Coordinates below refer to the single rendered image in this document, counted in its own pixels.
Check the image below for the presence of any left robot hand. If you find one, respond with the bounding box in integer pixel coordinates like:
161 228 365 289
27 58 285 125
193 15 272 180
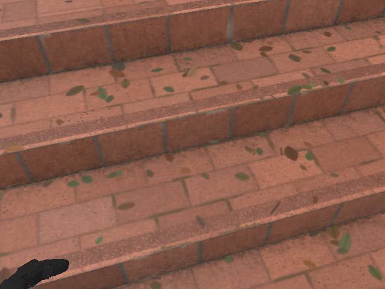
0 259 69 289

